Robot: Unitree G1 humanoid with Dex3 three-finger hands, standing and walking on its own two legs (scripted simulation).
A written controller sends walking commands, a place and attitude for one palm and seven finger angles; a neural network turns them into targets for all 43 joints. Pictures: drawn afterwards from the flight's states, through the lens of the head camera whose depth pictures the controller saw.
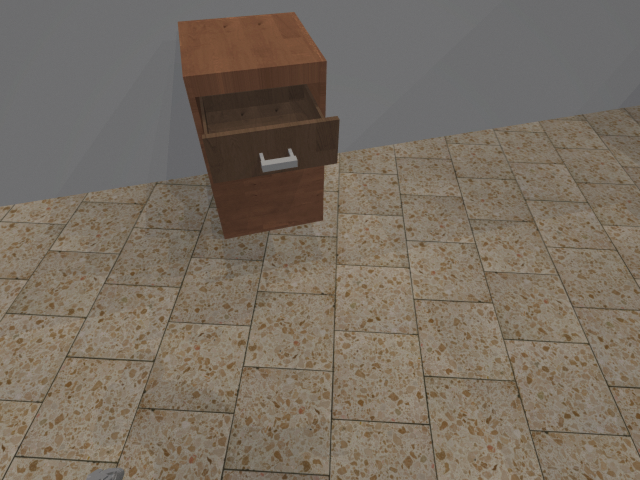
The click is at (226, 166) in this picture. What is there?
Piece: drawer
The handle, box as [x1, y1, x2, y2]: [259, 148, 297, 171]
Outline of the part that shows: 297,160 290,148 288,149 290,155 288,157 265,160 263,158 262,153 259,153 261,159 261,167 263,171 297,166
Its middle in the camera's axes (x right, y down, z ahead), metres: -0.13 -0.23 +1.12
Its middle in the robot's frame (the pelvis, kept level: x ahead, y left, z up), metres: +0.96 +0.17 -0.20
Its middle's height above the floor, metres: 0.57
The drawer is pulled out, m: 0.22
